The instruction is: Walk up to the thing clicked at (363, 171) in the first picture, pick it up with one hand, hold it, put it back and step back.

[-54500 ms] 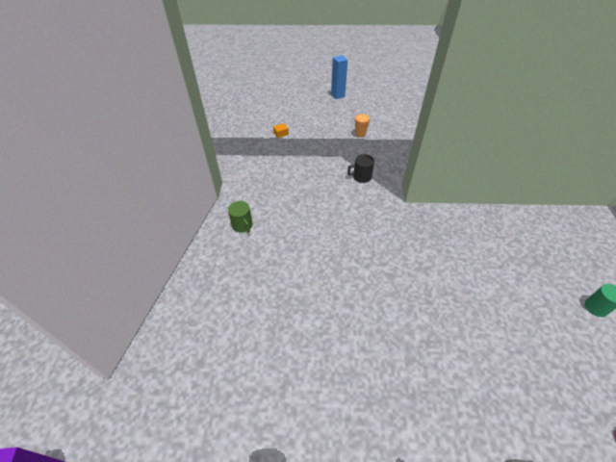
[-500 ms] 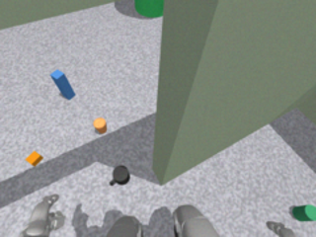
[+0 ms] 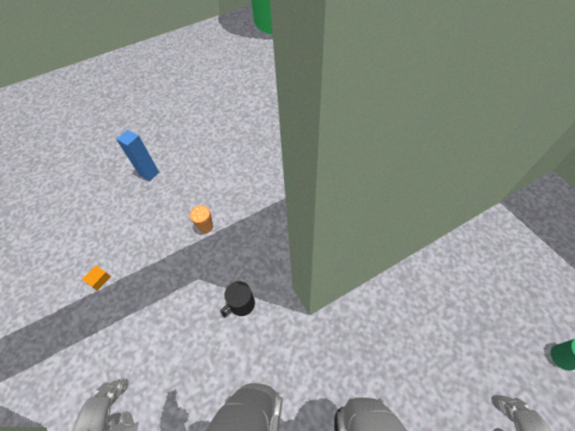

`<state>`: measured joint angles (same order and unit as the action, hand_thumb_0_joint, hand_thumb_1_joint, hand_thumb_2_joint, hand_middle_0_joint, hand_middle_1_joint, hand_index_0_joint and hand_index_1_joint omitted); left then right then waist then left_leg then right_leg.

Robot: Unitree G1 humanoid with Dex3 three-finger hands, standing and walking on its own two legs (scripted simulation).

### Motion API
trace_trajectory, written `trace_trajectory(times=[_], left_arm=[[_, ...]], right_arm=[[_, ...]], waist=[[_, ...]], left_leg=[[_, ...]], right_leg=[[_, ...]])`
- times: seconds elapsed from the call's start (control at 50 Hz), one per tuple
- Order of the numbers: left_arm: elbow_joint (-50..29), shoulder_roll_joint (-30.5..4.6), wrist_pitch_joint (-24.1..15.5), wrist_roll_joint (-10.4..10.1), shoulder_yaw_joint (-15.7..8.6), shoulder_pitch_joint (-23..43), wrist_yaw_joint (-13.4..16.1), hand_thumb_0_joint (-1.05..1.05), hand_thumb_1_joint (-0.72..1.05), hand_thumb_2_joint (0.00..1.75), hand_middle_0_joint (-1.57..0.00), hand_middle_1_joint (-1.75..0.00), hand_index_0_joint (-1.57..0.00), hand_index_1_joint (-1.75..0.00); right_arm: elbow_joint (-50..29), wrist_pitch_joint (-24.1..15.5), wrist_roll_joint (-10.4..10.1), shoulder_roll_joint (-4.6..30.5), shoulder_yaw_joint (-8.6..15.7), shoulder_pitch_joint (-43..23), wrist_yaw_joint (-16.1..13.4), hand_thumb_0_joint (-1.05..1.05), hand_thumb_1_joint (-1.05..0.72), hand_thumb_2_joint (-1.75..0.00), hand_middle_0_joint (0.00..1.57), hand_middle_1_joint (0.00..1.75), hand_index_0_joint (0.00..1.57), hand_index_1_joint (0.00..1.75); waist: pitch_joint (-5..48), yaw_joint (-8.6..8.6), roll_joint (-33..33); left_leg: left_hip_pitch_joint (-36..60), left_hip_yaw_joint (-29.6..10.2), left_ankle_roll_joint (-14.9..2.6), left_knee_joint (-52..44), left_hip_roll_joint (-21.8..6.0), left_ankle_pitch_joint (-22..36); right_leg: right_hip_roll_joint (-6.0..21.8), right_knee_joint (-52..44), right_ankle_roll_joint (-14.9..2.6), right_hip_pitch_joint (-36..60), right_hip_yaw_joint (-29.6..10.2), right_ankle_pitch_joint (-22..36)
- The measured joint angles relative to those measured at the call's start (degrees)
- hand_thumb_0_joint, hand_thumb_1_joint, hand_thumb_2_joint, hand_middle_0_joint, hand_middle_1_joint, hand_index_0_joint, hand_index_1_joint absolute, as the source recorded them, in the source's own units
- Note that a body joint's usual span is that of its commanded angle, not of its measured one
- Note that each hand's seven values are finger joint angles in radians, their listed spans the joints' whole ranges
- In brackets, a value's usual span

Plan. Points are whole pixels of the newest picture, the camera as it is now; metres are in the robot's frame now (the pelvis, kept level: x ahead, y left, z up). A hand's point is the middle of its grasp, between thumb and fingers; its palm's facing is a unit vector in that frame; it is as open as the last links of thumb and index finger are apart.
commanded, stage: step back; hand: left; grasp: from above
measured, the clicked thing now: (236, 302) +0.49 +0.23 -0.71
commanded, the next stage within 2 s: none
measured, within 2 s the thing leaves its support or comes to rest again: neither
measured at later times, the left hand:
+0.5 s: hand out of the picture -0.07 +0.27 -0.16, palm faces -0.06 -0.92 -0.39, open 7.4 cm
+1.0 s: hand out of the picture -0.19 +0.25 -0.14, palm faces +0.03 -0.92 -0.38, open 7.4 cm
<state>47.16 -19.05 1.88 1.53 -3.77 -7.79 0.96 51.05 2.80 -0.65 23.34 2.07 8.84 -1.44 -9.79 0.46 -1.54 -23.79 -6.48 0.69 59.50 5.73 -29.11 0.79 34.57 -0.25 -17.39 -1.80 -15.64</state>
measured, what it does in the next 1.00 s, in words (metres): walks backwards: left foot, then right foot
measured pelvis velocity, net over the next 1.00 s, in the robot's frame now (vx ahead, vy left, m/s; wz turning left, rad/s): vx -0.33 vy -0.01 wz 0.02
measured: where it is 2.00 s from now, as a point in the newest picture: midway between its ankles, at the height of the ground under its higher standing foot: outside the picture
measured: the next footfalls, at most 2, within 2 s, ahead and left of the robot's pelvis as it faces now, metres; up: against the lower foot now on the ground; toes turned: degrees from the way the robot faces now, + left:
left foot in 0.10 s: +0.00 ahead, +0.12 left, +0.00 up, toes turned -1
right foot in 0.52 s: -0.16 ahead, -0.14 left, +0.00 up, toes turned -2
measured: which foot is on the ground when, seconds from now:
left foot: up 0.00-0.08, down 0.10-0.54, up 0.56-0.84, down 0.86-1.00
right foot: down 0.00-0.12, up 0.14-0.50, down 0.52-0.88, up 0.90-1.00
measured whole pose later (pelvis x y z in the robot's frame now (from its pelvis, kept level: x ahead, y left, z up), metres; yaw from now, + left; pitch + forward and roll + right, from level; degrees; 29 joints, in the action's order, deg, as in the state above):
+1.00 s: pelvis -0.33 -0.01 +0.00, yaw +1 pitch -3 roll +0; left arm 45.9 -22.5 4.4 0.2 -4.7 -5.3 0.8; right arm 50.9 1.9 1.7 20.8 1.7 12.1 -0.7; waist -9.6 -1.1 1.7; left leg -17.7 -1.9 -0.6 36.1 0.2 -15.7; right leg -4.5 64.8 -1.1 -28.8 -6.8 -29.4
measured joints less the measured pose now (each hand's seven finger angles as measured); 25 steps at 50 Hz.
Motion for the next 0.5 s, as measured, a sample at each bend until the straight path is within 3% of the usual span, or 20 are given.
trace_trajectory(times=[0.04,0.08,0.1,0.12,0.18,0.24,0.3,0.4,0.5], left_arm=[[-1.43,-0.66,-0.07,-0.04,-0.01,0.58,0.20,0.01,0.90,0.90,-0.21,-0.30,-0.20,-0.30],[-2.53,-1.63,0.20,-0.35,0.03,1.19,0.11,0.01,0.90,0.90,-0.21,-0.30,-0.20,-0.30],[-2.82,-2.31,0.46,-0.57,-0.02,1.65,0.03,0.01,0.90,0.90,-0.21,-0.30,-0.20,-0.30],[-2.80,-3.01,0.78,-0.79,-0.27,2.12,0.03,0.01,0.90,0.90,-0.21,-0.30,-0.20,-0.30],[-1.19,-3.44,1.85,-0.91,-0.70,2.05,0.56,0.01,0.90,0.90,-0.20,-0.30,-0.20,-0.30],[-0.35,-4.07,1.98,-1.35,-1.07,0.89,0.62,0.01,0.90,0.90,-0.20,-0.30,-0.20,-0.30],[-0.16,-4.43,1.53,-1.20,-1.46,-1.05,0.32,0.01,0.90,0.90,-0.20,-0.30,-0.20,-0.30],[0.65,-4.65,1.78,-0.92,-1.65,-3.61,-0.18,0.01,0.90,0.90,-0.20,-0.30,-0.20,-0.30],[1.57,-4.02,1.25,-0.88,-1.44,-4.89,-1.09,0.01,0.90,0.90,-0.20,-0.30,-0.20,-0.30]], right_arm=[[-0.08,-0.05,0.36,0.07,0.09,0.27,0.11,0.01,-0.91,-0.90,0.20,0.30,0.21,0.30],[-0.14,-0.40,0.83,0.00,0.36,0.39,0.38,0.01,-0.91,-0.90,0.20,0.30,0.21,0.30],[-0.02,-0.71,1.16,-0.35,0.60,0.21,0.45,0.01,-0.91,-0.90,0.20,0.30,0.21,0.30],[0.14,-0.88,1.67,-1.09,0.75,-0.25,0.56,0.01,-0.91,-0.90,0.20,0.30,0.21,0.30],[-0.46,-1.17,2.14,-1.86,0.31,-0.60,1.56,0.01,-0.91,-0.90,0.20,0.30,0.21,0.30],[-0.99,-1.30,2.30,-2.80,-0.13,-0.72,1.28,0.01,-0.91,-0.90,0.20,0.30,0.21,0.30],[-1.87,-1.47,2.10,-3.20,-0.06,-1.37,0.88,0.01,-0.91,-0.90,0.20,0.30,0.21,0.30],[-4.15,-1.93,1.74,-3.22,-0.05,-2.66,0.58,0.01,-0.90,-0.90,0.21,0.30,0.21,0.30],[-5.31,-0.88,1.97,-1.82,-0.03,-3.52,0.98,0.01,-0.90,-0.90,0.21,0.30,0.21,0.30]], waist=[[-0.18,-0.07,0.35],[-0.31,-0.35,1.01],[-0.70,-0.44,2.07],[-1.55,0.12,3.93],[-1.46,-0.48,3.82],[-0.43,-0.43,4.04],[-0.01,0.16,4.06],[-0.41,0.43,3.80],[-0.16,0.62,2.48]], left_leg=[[3.19,1.59,-0.21,-7.79,-1.78,0.29],[6.92,3.27,-0.69,-17.61,-3.20,4.30],[8.18,4.03,-1.34,-21.34,-2.94,8.49],[8.48,5.20,-1.96,-21.88,-1.98,9.71],[7.20,5.09,-2.92,-21.54,-3.16,10.63],[6.84,5.29,-2.85,-24.78,-4.49,13.65],[6.10,6.17,-2.87,-26.73,-5.69,16.04],[3.76,7.71,-2.60,-26.76,-7.34,18.68],[-0.38,8.83,-1.12,-23.73,-9.07,20.35]], right_leg=[[0.44,0.96,0.48,-1.33,0.78,0.37],[1.02,3.23,1.10,-3.28,1.47,0.13],[1.77,4.88,1.53,-4.34,1.31,-0.20],[2.45,6.33,0.86,-5.16,-0.18,-0.18],[-3.22,18.62,-0.63,-8.45,-5.63,-12.98],[-7.04,30.94,-1.02,-10.71,-7.80,-13.75],[-7.49,35.84,0.38,-10.00,-7.67,-12.40],[-5.12,28.36,2.22,-4.62,-6.73,-12.70],[-1.43,8.84,0.84,2.97,-2.29,-9.65]])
